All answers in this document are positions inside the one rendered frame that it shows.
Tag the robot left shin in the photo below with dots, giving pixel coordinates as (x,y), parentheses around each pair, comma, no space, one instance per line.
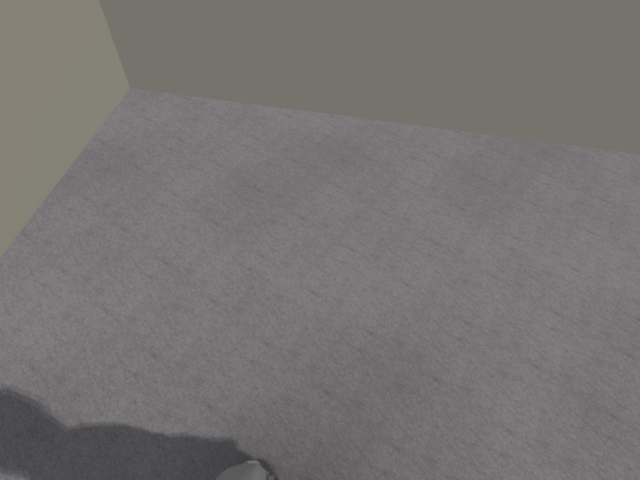
(256,462)

